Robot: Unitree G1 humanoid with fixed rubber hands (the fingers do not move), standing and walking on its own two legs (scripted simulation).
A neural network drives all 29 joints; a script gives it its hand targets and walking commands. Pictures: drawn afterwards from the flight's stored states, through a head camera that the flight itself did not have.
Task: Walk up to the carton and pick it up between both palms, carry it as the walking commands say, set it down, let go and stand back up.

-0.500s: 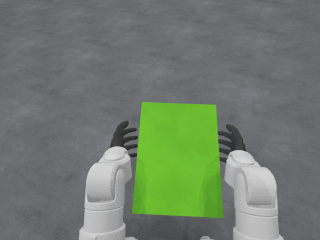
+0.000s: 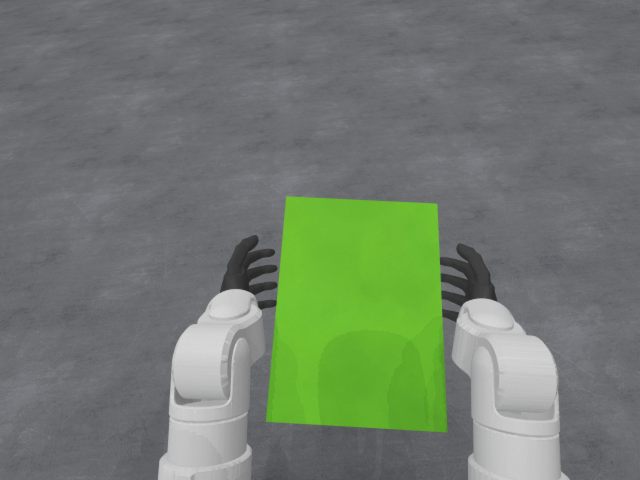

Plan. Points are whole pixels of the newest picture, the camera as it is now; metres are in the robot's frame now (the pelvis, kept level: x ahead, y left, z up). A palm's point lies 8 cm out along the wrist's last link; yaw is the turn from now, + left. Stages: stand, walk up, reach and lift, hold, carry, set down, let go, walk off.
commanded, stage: carry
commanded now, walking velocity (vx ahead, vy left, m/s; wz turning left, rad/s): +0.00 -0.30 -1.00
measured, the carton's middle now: (352, 314) +0.34 +0.00 +0.01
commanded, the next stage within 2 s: none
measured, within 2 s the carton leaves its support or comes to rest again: neither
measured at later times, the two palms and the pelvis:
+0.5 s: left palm (593, 335) +0.25 -0.22 +0.13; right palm out of the picture +0.12 -0.45 +0.13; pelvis -0.07 -0.20 +0.02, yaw -32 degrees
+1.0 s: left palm out of the picture +0.05 -0.52 +0.12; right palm out of the picture -0.18 -0.66 +0.13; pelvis -0.21 -0.35 +0.02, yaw -60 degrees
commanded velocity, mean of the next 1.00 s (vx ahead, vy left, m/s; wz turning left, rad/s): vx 0.00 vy -0.30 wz -1.00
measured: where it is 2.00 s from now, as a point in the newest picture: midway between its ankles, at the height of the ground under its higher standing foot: outside the picture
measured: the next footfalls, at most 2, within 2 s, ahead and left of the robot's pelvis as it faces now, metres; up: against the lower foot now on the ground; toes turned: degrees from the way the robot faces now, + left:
left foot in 0.22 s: +0.07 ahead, -0.01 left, +0.00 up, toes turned -4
right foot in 0.54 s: -0.10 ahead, -0.44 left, +0.00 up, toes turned -37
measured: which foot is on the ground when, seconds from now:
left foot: up 0.00-0.20, down 0.22-0.54, up 0.56-0.80, down 0.82-1.00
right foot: down 0.00-0.22, up 0.24-0.52, down 0.54-0.84, up 0.86-1.00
